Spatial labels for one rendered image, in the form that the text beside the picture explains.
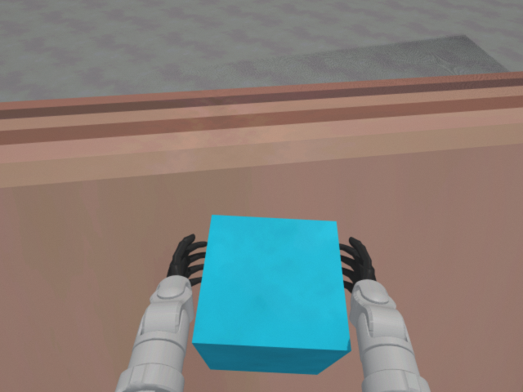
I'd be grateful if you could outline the right robot hand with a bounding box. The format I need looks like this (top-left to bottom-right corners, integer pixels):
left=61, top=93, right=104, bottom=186
left=339, top=237, right=377, bottom=293

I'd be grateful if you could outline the right robot forearm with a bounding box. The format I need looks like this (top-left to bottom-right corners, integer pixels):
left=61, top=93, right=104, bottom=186
left=349, top=279, right=431, bottom=392

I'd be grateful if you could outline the left robot hand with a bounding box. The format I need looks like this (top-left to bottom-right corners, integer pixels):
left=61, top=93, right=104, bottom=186
left=167, top=234, right=208, bottom=287

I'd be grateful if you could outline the left robot forearm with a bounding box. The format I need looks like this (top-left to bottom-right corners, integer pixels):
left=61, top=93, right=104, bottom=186
left=115, top=275, right=194, bottom=392

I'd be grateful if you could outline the carton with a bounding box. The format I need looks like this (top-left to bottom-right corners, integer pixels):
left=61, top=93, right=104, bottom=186
left=192, top=215, right=351, bottom=375

